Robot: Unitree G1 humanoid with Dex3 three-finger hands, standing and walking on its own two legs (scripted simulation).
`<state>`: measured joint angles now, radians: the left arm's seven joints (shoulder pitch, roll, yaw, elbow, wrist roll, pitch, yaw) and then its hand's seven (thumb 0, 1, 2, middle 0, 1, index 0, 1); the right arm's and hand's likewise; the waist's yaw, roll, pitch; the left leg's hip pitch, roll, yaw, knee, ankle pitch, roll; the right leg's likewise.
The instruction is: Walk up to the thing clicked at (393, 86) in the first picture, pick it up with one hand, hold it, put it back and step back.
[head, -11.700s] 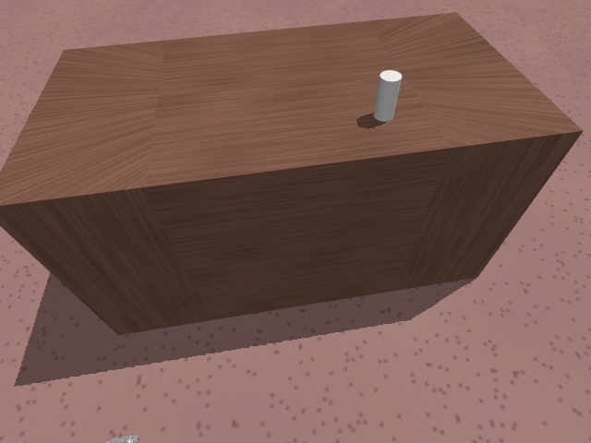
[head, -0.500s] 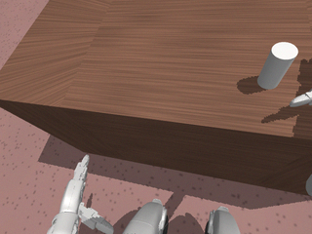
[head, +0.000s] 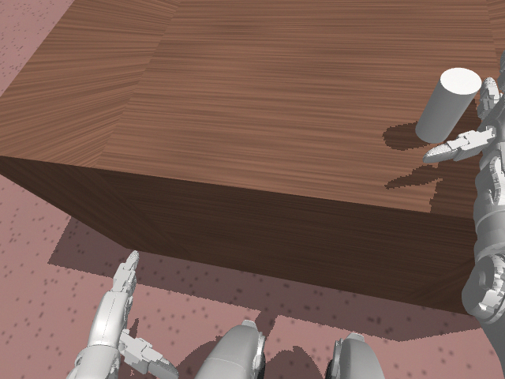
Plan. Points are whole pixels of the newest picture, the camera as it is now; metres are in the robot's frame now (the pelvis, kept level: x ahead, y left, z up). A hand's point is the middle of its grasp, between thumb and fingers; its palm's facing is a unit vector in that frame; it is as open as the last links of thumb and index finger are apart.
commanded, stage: rest palm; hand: right
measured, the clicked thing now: (444, 108) +0.52 -0.18 +0.06
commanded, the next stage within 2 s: close in 0.14 s
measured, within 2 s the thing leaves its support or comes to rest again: leaves its support in 1.24 s
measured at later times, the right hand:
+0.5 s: hand (439, 108) +0.52 -0.17 +0.07, palm faces +0.13 +0.99 +0.01, open 16.0 cm
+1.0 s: hand (443, 107) +0.51 -0.18 +0.07, palm faces +0.13 +0.99 +0.00, open 7.9 cm
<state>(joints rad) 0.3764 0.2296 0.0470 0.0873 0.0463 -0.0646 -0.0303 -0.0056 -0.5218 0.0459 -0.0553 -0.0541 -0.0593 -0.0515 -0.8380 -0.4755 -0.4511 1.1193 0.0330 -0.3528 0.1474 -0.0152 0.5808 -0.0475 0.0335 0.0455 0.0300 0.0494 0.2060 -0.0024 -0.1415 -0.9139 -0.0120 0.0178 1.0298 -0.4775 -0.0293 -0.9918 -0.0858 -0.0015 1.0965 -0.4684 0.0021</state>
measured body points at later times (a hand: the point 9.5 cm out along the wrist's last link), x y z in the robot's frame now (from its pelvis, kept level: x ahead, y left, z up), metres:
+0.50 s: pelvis +0.00 +0.00 +0.00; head +0.11 -0.03 +0.43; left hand +0.15 +0.27 -0.01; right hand +0.50 -0.23 +0.07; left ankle +0.00 +0.14 -0.66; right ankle +0.02 -0.12 -0.66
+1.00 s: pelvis +0.00 +0.00 +0.00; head +0.12 -0.03 +0.44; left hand +0.15 +0.27 -0.01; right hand +0.50 -0.23 +0.07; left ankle +0.00 +0.14 -0.66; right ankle +0.02 -0.12 -0.66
